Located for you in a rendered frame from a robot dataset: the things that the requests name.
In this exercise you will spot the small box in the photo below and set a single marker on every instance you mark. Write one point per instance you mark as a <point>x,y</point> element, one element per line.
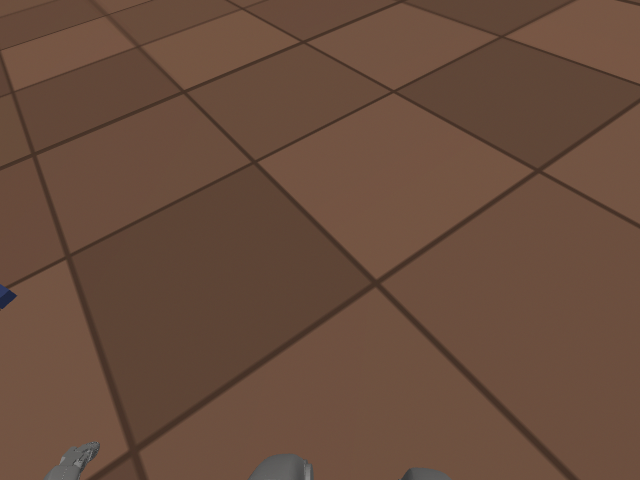
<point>6,296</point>

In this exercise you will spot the left robot hand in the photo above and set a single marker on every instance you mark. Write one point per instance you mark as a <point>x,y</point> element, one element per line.
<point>73,462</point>

